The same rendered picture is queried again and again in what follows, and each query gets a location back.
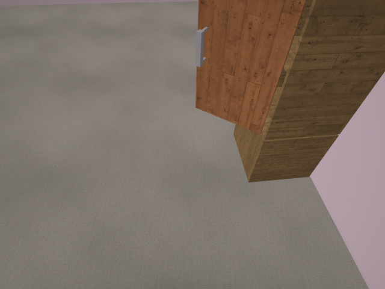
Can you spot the cupboard door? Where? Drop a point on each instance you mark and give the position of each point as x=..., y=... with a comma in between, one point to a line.
x=246, y=47

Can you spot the handle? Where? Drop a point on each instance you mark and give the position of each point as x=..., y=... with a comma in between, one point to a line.
x=200, y=34

